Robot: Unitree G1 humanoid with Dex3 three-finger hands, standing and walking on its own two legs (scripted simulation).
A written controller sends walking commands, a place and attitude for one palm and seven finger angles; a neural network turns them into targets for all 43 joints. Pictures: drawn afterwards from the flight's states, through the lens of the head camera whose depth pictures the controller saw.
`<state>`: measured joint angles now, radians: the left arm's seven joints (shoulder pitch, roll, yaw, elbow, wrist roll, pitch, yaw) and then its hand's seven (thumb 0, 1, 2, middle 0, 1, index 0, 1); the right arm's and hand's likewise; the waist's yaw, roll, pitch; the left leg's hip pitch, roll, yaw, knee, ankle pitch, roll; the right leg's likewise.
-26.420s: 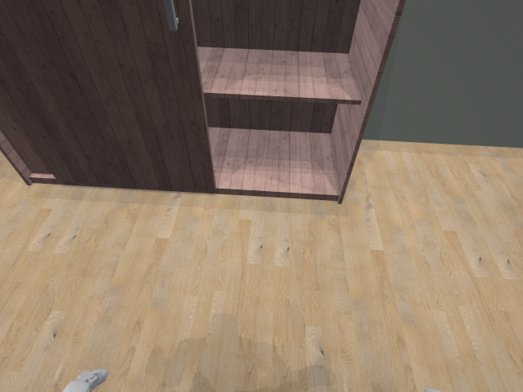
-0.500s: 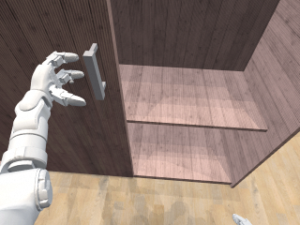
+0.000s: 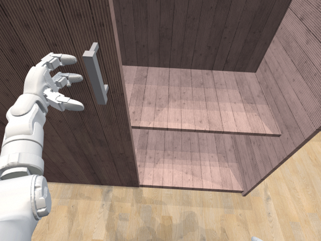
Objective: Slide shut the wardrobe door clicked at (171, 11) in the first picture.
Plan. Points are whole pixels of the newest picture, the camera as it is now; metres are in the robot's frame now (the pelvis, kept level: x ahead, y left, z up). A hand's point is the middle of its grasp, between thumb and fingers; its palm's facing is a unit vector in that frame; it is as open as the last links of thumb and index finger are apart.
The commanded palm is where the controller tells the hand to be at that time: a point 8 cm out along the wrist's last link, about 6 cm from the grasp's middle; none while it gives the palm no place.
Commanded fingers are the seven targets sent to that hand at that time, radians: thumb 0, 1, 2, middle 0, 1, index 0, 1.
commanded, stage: move the hooked fingers beside the handle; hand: left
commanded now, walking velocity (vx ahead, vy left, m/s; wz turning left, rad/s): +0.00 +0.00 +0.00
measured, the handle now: (98, 75) +0.48 +0.15 +0.16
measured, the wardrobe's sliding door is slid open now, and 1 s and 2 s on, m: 0.65 0.65 0.65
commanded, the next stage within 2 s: feel for the door with the fingertips in 0.08 s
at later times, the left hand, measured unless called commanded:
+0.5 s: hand (78, 87) +0.44 +0.19 +0.16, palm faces -0.03 -1.00 -0.01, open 13.9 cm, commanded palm +0.41 +0.24 +0.16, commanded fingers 0.00 -0.50 0.30 -0.30 -1.20 -0.30 -1.20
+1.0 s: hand (82, 85) +0.44 +0.18 +0.17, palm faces -0.03 -1.00 -0.01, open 13.8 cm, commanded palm +0.41 +0.23 +0.16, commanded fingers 0.00 -0.50 0.30 -0.30 -1.20 -0.30 -1.20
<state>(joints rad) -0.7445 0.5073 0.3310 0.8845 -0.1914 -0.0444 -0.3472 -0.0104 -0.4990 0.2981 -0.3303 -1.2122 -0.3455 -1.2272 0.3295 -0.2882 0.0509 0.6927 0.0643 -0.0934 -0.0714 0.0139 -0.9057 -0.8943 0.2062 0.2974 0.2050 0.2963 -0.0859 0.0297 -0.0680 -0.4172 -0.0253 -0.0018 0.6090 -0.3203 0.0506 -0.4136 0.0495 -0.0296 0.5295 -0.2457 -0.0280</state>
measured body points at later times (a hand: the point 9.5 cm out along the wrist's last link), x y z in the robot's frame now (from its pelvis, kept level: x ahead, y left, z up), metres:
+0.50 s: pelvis +0.00 +0.00 +0.00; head +0.03 +0.00 +0.45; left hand +0.44 +0.25 +0.16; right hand +0.09 -0.26 -0.11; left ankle -0.01 +0.08 -0.73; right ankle +0.01 -0.11 -0.73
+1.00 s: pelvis +0.00 -0.01 +0.00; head +0.02 -0.01 +0.45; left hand +0.43 +0.23 +0.17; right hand +0.09 -0.27 -0.11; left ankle -0.01 +0.08 -0.73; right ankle +0.01 -0.11 -0.73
